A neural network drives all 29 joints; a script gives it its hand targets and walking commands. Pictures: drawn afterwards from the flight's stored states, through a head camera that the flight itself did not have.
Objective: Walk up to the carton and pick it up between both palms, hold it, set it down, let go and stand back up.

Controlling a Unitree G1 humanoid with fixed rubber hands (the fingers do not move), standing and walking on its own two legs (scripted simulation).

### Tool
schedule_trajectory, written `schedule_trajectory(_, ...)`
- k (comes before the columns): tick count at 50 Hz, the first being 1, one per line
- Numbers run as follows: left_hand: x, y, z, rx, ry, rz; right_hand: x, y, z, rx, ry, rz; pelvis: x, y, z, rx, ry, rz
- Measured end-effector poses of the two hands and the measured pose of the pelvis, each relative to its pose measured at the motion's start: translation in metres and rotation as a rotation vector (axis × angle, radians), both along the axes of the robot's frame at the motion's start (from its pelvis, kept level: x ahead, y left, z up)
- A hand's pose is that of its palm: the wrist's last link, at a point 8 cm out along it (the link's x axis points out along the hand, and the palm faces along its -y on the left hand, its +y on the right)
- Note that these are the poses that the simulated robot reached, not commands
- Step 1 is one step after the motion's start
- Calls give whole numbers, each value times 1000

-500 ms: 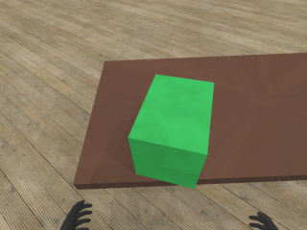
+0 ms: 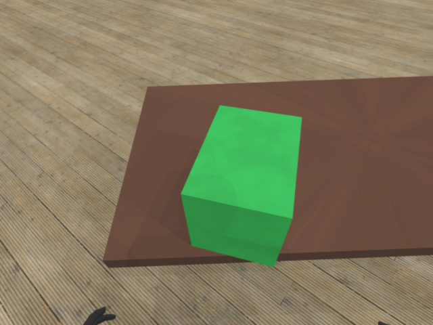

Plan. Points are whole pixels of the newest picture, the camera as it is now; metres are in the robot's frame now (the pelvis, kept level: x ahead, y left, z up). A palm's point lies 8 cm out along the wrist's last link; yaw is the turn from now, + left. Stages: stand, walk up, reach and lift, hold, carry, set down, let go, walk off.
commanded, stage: stand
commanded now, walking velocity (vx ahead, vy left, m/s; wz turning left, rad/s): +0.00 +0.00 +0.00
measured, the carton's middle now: (245, 182) +0.42 -0.03 +0.00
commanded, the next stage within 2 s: none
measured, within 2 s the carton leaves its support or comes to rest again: neither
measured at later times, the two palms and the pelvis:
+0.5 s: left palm out of the picture +0.08 +0.28 -0.11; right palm out of the picture +0.09 -0.29 -0.10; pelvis +0.00 +0.00 +0.00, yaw +0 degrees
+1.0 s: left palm out of the picture +0.06 +0.28 -0.11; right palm out of the picture +0.07 -0.30 -0.10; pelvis -0.01 +0.00 +0.00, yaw +0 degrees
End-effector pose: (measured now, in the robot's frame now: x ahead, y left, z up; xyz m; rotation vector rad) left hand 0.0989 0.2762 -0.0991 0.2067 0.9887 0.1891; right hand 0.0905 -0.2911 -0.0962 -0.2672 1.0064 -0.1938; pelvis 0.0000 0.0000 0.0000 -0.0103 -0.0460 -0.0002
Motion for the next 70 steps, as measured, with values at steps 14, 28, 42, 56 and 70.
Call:
schedule_trajectory(14, -9, 2, -5, 1, 34, 11, 2, -1, -2, -2, 7, -6, 0, 0, 0, 0, 0, 0)
schedule_trajectory(28, -18, 3, -7, 2, 61, 21, -3, -2, -4, -3, 25, -15, -2, 0, 0, 0, -3, 0)
schedule_trajectory(42, -31, 3, -9, 5, 80, 31, -12, -4, -6, -1, 38, -24, -8, -1, 0, 1, -11, 0)
schedule_trajectory(56, -44, 4, -10, 8, 95, 40, -26, -6, -9, 1, 57, -34, -16, -2, 1, 3, -22, 1)
schedule_trajectory(70, -54, 4, -11, 9, 110, 47, -37, -7, -12, 2, 75, -43, -22, -3, 1, 3, -29, 1)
